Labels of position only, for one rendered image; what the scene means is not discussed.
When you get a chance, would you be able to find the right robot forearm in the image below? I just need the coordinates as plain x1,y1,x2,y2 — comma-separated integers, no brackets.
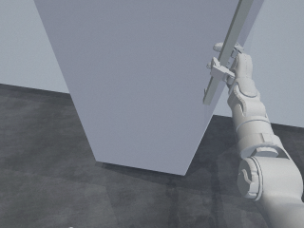
227,77,304,198

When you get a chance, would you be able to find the robot right hand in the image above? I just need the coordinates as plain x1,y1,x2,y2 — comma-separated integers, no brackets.
206,42,253,88

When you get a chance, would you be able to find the fridge door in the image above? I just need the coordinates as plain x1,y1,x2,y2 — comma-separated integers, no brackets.
33,0,264,176

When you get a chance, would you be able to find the robot right upper arm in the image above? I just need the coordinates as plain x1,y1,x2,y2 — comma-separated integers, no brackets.
237,156,304,228

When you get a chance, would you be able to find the handle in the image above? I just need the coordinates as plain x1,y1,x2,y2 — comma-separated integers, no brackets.
202,0,254,105

